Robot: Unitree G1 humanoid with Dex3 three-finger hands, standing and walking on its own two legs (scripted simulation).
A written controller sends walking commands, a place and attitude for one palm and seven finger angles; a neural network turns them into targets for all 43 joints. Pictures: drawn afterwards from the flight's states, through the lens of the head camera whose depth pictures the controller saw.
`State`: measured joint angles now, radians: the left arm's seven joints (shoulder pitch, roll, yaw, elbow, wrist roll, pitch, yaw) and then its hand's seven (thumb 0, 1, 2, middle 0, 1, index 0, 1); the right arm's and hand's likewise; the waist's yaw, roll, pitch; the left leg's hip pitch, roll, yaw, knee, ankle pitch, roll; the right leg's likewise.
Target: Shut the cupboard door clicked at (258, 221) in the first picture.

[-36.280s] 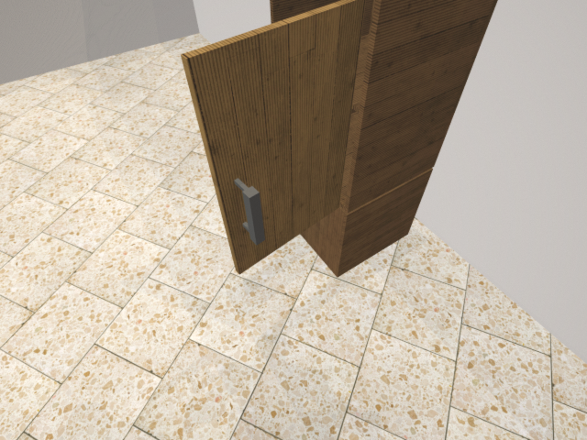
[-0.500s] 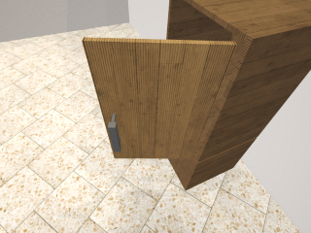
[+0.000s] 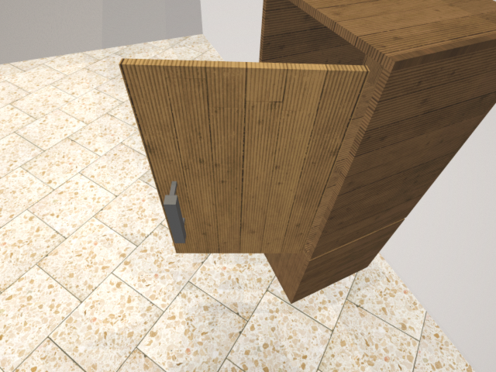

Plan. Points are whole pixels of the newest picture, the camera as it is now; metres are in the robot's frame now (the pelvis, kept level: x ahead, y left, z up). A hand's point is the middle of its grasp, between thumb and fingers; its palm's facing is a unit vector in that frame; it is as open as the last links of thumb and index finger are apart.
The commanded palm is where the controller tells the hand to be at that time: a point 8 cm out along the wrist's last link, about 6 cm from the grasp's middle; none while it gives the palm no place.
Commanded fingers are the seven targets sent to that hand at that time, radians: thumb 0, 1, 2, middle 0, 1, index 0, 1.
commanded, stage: raise the hand and make a fist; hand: left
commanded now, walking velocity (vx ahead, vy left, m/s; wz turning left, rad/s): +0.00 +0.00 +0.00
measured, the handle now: (177, 213) +0.46 +0.18 -0.10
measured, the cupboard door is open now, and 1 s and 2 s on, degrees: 66 66 66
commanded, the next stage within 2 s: bring the fist close to the handle in 1.88 s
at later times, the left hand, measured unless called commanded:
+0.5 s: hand out of the picture +0.13 +0.16 -0.09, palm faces +0.18 -0.98 -0.04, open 5.6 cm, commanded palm +0.12 +0.21 -0.07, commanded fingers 0.00 0.90 0.90 -0.69 -0.84 -0.69 -0.84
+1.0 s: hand (150, 349) +0.17 +0.17 -0.08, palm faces +0.05 -1.00 -0.01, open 3.4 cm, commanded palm +0.14 +0.22 -0.07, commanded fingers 0.00 0.90 0.90 -1.15 -1.34 -1.15 -1.34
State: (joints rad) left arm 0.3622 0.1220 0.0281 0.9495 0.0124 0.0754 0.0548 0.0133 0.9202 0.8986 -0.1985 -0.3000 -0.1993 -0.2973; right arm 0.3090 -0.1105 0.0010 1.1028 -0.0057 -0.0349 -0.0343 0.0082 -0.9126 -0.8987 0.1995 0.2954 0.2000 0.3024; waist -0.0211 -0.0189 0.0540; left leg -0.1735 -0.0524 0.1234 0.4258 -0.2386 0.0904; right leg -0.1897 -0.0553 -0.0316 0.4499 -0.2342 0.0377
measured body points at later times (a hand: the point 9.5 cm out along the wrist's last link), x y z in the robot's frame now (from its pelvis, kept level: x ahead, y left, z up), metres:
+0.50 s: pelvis -0.02 -0.06 -0.12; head +0.04 -0.03 +0.33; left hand +0.11 +0.21 -0.08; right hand +0.26 -0.26 -0.14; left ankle +0.00 +0.05 -0.74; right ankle +0.02 -0.12 -0.74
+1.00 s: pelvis -0.02 -0.03 -0.12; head +0.06 -0.01 +0.32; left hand +0.16 +0.22 -0.08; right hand +0.17 -0.28 -0.20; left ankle +0.00 +0.05 -0.74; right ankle +0.02 -0.12 -0.74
